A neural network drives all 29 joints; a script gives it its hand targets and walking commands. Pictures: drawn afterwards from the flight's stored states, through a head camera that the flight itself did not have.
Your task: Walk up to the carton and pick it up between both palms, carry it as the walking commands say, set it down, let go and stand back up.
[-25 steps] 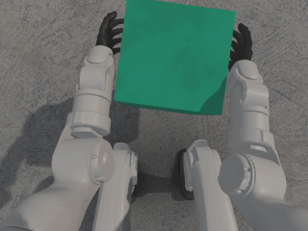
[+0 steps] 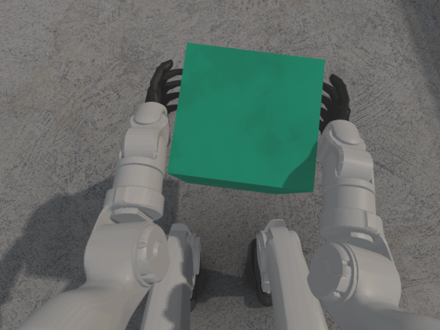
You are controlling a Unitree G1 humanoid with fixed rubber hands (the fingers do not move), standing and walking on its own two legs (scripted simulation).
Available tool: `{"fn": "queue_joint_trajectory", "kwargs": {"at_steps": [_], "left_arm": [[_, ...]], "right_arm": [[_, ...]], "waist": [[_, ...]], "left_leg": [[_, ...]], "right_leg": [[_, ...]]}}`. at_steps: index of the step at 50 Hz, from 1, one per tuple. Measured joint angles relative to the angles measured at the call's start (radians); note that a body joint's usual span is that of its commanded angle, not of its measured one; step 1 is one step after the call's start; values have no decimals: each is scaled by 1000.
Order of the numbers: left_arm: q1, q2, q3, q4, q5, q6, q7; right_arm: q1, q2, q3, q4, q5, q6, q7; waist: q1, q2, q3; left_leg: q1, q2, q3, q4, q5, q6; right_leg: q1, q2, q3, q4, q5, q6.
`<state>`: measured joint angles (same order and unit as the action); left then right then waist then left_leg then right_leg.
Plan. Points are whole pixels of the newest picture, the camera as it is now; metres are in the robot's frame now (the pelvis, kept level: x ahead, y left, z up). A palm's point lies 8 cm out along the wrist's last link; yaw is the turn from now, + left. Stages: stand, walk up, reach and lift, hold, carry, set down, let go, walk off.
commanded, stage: reach and lift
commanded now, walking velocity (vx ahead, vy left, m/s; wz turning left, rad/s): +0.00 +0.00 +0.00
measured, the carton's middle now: (240, 135) +0.47 -0.03 -0.13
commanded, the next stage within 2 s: none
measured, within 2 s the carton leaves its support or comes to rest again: neither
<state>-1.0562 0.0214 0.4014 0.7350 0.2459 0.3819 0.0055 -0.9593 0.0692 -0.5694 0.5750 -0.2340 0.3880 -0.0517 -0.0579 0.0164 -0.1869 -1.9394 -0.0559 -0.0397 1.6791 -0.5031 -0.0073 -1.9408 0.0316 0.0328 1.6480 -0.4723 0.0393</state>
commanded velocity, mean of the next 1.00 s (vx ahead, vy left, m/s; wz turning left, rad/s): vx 0.00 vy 0.00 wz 0.00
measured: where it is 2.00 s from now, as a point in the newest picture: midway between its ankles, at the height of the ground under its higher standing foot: (226, 286)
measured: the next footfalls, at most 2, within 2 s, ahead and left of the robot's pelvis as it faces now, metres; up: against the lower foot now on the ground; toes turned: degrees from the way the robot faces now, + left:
none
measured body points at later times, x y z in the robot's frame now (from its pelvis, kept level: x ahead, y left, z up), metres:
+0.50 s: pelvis +0.01 +0.00 +0.06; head +0.23 +0.01 +0.46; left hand +0.49 +0.12 +0.01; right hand +0.46 -0.18 +0.01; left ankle +0.09 +0.11 -0.49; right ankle +0.11 -0.13 -0.49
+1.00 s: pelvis +0.04 +0.00 +0.13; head +0.21 +0.01 +0.54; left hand +0.47 +0.12 +0.08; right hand +0.44 -0.18 +0.09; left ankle +0.09 +0.11 -0.49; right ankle +0.11 -0.13 -0.49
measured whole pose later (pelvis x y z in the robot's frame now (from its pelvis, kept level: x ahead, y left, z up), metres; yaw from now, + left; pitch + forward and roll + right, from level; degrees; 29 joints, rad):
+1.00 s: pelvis +0.04 +0.00 +0.13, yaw +0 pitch +32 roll -1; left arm -0.73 -0.08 0.38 0.63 0.27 0.37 -0.02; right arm -0.65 0.16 -0.51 0.48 -0.27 0.38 -0.02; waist -0.07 0.01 -0.19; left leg -1.35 -0.05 -0.05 1.22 -0.43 0.00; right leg -1.35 0.03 0.04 1.20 -0.40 0.03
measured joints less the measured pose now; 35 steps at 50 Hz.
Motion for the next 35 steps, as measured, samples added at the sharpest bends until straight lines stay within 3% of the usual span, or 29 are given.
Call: {"fn": "queue_joint_trajectory", "kwargs": {"at_steps": [35], "left_arm": [[215, -68, -5, -62, 20, -8, -18]], "right_arm": [[208, 62, 31, -52, -28, -6, 17]], "waist": [[-5, 0, -23]], "left_leg": [[385, 7, -2, -286, 34, 8]], "right_leg": [[383, -2, 10, -284, 34, -4]]}}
